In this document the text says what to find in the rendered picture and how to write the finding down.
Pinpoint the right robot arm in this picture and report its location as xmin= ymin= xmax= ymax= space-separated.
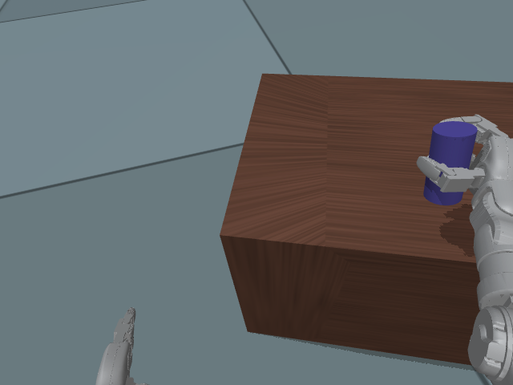
xmin=468 ymin=180 xmax=513 ymax=385

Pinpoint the left robot hand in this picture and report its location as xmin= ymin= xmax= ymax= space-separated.
xmin=95 ymin=307 xmax=149 ymax=385

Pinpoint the can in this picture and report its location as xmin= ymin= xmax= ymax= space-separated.
xmin=423 ymin=121 xmax=478 ymax=205

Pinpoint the right robot hand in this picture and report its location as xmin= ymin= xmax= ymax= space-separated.
xmin=417 ymin=114 xmax=513 ymax=195

